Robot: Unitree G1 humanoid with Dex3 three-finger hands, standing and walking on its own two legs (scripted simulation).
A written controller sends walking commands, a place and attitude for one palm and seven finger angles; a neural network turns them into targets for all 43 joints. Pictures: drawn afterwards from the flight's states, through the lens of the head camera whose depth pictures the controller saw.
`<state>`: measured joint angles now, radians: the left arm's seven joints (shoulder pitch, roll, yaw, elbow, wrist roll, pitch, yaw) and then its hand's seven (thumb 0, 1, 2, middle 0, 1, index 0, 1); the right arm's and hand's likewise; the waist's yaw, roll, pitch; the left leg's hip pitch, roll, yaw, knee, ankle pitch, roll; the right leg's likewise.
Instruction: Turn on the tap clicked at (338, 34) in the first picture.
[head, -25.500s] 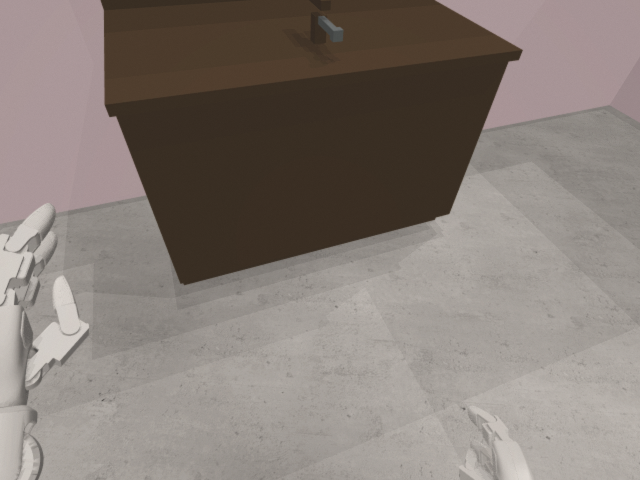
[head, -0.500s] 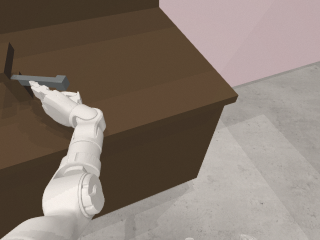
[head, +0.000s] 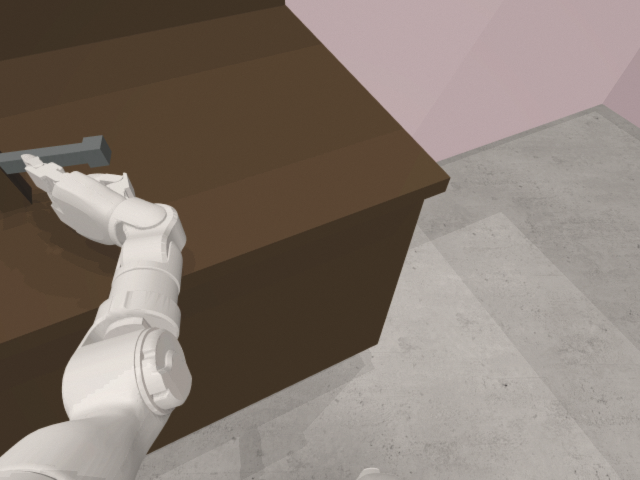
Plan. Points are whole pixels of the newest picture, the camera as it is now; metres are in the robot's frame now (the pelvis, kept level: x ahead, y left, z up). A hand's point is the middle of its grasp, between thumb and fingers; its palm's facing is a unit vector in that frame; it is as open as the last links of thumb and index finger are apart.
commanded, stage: lift the hand up off the lever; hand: left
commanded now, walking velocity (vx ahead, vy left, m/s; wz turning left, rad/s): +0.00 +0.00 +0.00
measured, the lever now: (96, 151) +0.52 +0.27 +0.13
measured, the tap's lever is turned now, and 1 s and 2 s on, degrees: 77 78 78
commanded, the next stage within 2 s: none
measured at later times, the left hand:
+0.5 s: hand (109, 171) +0.47 +0.23 +0.14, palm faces +0.84 -0.53 -0.10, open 7.8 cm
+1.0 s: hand (99, 166) +0.44 +0.23 +0.17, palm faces +0.85 -0.52 -0.11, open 7.8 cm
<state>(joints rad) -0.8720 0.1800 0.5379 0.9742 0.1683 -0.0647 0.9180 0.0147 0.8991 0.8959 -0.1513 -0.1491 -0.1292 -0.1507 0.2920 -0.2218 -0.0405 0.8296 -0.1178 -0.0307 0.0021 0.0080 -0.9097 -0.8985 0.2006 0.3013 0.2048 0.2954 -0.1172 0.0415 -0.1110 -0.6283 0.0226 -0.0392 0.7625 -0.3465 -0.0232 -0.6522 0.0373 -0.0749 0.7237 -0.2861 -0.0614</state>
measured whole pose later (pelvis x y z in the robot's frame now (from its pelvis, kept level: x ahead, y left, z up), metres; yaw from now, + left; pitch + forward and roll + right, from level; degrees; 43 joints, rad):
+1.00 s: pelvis +0.02 +0.00 +0.02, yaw +1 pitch +6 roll +0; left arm -0.74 0.05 0.36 0.64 0.10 0.20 0.88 0.01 0.90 0.90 -0.15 -0.15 -0.16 -0.15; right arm 0.16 -0.21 -0.03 0.82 -0.08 -0.03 -0.02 0.01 -0.91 -0.90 0.20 0.30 0.21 0.30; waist -0.01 0.04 -0.11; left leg -0.42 0.00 -0.05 0.62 -0.31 -0.02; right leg -0.45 0.02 -0.08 0.61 -0.28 -0.05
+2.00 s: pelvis +0.03 +0.01 +0.03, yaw +0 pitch +4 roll +0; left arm -0.69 0.03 0.34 0.48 0.06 0.32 0.85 0.01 0.90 0.90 -0.15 -0.15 -0.16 -0.15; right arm 0.14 -0.20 -0.02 0.82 -0.05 -0.02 -0.03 0.01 -0.91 -0.90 0.20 0.30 0.20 0.30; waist 0.02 0.05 -0.09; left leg -0.29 0.00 -0.02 0.51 -0.28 -0.02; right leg -0.33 0.02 -0.05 0.51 -0.25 -0.05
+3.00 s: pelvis +0.00 +0.02 +0.04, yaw -2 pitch -7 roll +0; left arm 0.09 0.31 0.20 -0.09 -0.06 -0.15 0.11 0.01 0.89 0.90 -0.19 -0.25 -0.19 -0.25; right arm 0.16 -0.21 0.03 0.68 0.00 -0.09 -0.04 0.01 -0.91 -0.90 0.20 0.30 0.21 0.30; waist 0.05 0.05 0.07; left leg -0.03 0.01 0.02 0.32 -0.17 0.00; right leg -0.07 0.03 -0.02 0.30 -0.11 -0.03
